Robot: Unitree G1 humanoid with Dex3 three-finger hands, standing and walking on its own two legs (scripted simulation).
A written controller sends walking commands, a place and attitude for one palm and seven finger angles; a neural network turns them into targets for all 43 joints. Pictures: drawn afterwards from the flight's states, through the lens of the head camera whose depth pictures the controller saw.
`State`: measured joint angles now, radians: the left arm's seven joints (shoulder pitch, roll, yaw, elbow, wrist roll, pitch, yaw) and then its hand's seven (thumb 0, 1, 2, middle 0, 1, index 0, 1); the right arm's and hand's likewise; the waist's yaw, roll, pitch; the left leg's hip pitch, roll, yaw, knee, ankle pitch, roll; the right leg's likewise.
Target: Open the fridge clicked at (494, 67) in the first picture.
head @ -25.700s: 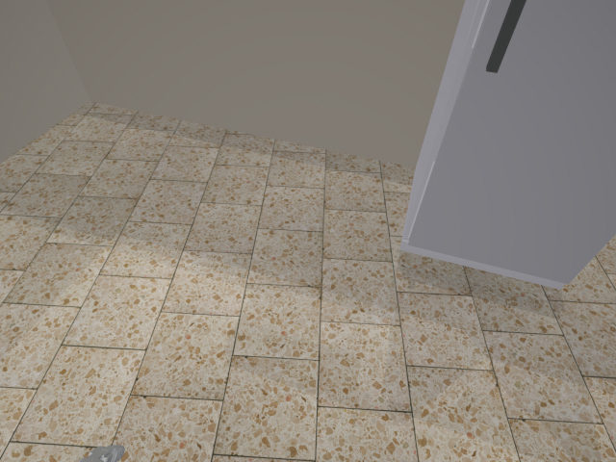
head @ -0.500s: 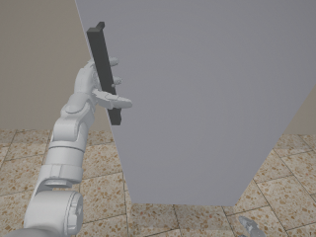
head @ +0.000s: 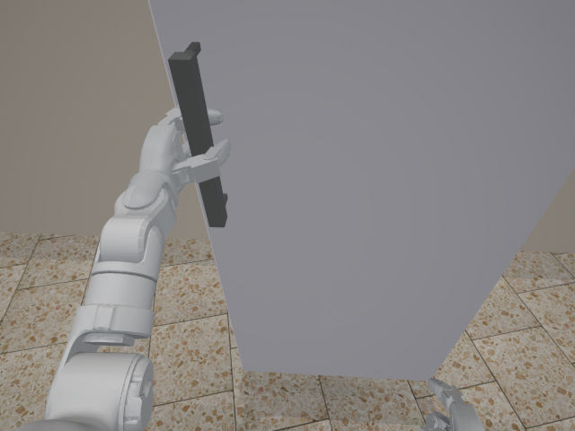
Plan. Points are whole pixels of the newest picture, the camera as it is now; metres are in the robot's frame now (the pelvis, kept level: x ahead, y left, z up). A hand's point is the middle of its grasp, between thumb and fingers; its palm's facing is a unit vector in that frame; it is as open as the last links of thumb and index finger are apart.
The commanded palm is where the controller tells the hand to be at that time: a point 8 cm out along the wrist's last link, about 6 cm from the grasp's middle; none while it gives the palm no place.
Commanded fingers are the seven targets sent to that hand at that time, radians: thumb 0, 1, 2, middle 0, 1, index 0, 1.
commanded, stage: grip the handle and tug to test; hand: left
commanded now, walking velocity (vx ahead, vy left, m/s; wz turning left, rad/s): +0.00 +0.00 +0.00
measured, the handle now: (207, 145) +0.45 +0.15 +0.20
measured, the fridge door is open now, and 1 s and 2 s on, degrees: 0 0 6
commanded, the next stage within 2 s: pull the door a little, standing still in 0.80 s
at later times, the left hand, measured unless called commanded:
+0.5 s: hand (212, 157) +0.40 +0.13 +0.22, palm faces +0.03 -1.00 +0.00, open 5.8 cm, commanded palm +0.37 +0.18 +0.21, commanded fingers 0.00 0.90 0.90 -0.45 -1.40 -0.45 -1.40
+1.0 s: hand (212, 159) +0.39 +0.13 +0.22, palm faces +0.01 -1.00 +0.00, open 6.0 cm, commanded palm +0.36 +0.18 +0.21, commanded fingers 0.00 0.90 0.90 -0.45 -1.40 -0.45 -1.40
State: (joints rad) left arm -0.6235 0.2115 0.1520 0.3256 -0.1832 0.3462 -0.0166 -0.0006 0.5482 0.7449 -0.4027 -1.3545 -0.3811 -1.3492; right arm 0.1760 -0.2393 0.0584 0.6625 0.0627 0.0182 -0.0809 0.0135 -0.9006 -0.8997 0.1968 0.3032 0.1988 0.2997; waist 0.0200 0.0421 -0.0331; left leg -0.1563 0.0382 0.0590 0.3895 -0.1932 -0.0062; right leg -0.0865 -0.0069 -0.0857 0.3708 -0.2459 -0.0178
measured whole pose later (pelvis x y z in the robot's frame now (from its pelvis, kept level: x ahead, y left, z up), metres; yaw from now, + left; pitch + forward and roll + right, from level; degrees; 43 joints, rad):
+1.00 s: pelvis +0.02 +0.00 +0.00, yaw -1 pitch -1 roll +0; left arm -0.47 0.21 0.18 0.07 -0.20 0.42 -0.03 0.00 0.69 0.76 -0.37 -1.40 -0.33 -1.40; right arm 0.17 -0.25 0.05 0.62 0.06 0.05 -0.07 0.01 -0.90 -0.90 0.20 0.30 0.20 0.30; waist 0.02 0.04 -0.05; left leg -0.13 0.04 0.08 0.38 -0.23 -0.01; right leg -0.07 0.00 -0.06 0.37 -0.27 -0.02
